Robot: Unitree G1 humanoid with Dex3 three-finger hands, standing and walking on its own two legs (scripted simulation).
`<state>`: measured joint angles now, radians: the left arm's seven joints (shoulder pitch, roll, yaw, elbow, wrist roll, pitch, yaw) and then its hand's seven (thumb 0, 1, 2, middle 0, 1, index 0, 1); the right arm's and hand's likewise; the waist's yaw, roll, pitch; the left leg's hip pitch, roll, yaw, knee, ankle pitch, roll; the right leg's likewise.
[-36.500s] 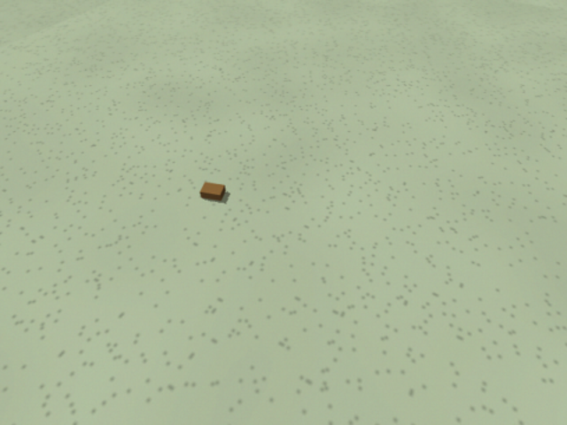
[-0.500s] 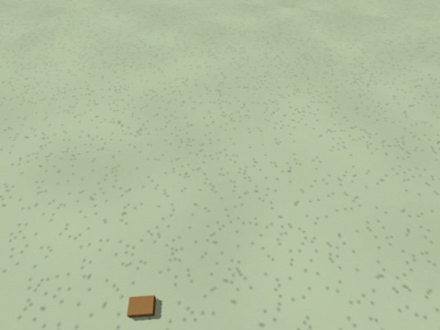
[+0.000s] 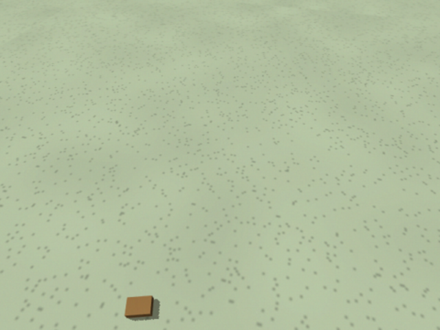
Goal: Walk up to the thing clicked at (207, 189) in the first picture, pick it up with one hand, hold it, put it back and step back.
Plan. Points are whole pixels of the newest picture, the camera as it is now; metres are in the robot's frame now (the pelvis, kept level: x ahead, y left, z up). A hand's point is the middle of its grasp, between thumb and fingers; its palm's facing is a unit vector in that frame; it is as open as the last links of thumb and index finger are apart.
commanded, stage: stand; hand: left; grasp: from above
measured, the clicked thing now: (139, 306) +0.35 +0.34 -0.76
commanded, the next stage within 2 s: step back in 0.20 s
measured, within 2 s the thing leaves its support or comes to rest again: neither
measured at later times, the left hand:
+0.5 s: hand out of the picture +0.10 +0.31 -0.18, palm faces -0.01 -0.93 -0.37, open 7.4 cm
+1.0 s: hand out of the picture -0.03 +0.31 -0.17, palm faces -0.09 -0.91 -0.39, open 7.3 cm
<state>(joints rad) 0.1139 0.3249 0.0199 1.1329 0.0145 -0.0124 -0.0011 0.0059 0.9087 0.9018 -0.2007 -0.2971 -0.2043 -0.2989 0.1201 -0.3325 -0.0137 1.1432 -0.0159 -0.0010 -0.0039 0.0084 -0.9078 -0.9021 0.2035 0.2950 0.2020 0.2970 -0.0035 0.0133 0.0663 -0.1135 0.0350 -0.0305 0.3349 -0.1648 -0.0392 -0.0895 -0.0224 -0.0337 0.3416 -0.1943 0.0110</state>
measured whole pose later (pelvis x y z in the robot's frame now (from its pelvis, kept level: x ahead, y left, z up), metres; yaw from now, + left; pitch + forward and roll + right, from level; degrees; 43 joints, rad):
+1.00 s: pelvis -0.14 +0.05 -0.03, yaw -4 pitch -3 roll -1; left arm 0.17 0.36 0.08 0.88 0.03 0.04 -0.01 0.01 0.91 0.90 -0.20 -0.30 -0.20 -0.30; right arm 0.10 -0.38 -0.05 0.88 -0.01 0.05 -0.02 0.01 -0.90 -0.90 0.21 0.30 0.21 0.30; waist -0.01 0.04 0.18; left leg -0.44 -0.01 0.01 0.78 -0.39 0.02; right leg -0.25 0.04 0.02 0.67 -0.37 -0.03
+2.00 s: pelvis -0.46 +0.06 -0.04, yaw -1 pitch -3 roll +2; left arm 0.12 0.40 0.07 0.78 0.03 0.06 0.01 0.01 0.90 0.90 -0.20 -0.30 -0.21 -0.30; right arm 0.20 -0.38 -0.06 0.89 -0.02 0.03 -0.02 0.01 -0.91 -0.90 0.20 0.30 0.20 0.30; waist 0.00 -0.05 0.20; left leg -0.27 -0.07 0.00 0.68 -0.35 0.02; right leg -0.41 -0.08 0.03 0.77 -0.30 0.01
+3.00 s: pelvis -0.64 +0.01 -0.02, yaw +0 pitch -3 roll -1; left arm 0.22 0.35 0.07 0.98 0.04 -0.04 -0.02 0.01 0.91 0.90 -0.20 -0.30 -0.21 -0.30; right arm 0.23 -0.38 -0.06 0.99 -0.03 0.01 0.01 0.01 -0.91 -0.90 0.21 0.30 0.20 0.30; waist 0.02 0.03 0.05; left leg -0.34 -0.02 -0.08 0.84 -0.46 0.01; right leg -0.24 0.00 -0.04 0.58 -0.29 -0.03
